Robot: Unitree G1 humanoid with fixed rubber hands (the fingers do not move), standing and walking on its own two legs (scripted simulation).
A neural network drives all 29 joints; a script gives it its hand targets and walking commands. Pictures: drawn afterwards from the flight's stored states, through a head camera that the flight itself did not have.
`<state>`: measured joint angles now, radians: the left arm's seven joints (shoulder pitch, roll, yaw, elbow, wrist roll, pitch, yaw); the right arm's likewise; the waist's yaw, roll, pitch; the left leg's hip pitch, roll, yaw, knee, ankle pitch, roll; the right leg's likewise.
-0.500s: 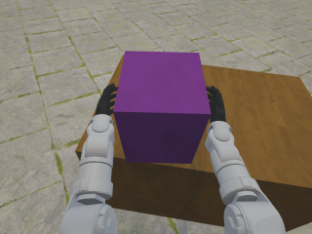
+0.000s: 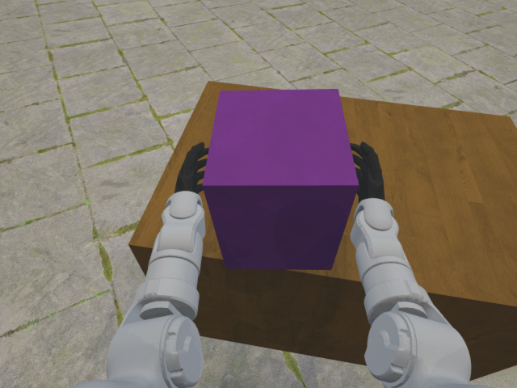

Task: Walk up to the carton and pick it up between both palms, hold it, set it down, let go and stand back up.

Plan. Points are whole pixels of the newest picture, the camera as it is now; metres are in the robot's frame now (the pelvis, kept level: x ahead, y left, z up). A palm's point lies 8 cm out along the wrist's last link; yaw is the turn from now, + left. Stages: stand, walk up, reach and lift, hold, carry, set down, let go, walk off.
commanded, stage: set down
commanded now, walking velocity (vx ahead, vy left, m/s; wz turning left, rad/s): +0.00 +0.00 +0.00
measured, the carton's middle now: (278, 184) +0.44 +0.00 +0.05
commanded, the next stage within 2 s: none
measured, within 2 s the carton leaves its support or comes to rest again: rests again in 1.52 s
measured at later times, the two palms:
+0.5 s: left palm (193, 198) +0.41 +0.15 +0.04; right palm (358, 194) +0.43 -0.14 +0.05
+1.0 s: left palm (199, 203) +0.41 +0.14 +0.02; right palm (359, 198) +0.43 -0.14 +0.04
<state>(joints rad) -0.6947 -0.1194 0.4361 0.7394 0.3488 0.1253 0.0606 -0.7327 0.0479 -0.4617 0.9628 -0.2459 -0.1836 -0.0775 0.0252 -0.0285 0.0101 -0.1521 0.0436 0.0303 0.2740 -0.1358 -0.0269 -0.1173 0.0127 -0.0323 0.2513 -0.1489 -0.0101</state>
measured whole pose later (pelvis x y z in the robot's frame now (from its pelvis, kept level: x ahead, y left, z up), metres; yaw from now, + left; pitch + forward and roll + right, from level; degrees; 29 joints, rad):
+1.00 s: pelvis +0.02 +0.00 -0.01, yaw -1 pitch +13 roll +0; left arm -0.72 -0.09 0.50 1.00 0.32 -0.16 0.10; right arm -0.78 0.04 -0.55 1.05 -0.39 -0.30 -0.06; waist 0.03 0.01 -0.09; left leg -0.39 0.05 0.04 0.33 -0.16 -0.03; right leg -0.37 0.02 -0.03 0.32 -0.18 -0.01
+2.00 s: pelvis +0.01 +0.00 -0.01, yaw -1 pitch +14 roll +0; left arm -0.74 -0.15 0.60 0.95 0.44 -0.22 0.08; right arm -0.75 0.08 -0.72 0.98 -0.54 -0.33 -0.01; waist 0.03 -0.01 -0.05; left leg -0.40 0.04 0.05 0.32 -0.15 -0.02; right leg -0.39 0.01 -0.02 0.33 -0.17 -0.01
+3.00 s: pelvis +0.01 +0.00 -0.01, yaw -3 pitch +19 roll -1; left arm -0.80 -0.03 0.41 1.13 0.26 -0.23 0.18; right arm -0.83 -0.05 -0.40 1.21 -0.22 -0.30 -0.03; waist 0.03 -0.02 -0.12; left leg -0.55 0.07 0.08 0.41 -0.18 -0.02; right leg -0.53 0.03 0.01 0.37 -0.17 -0.01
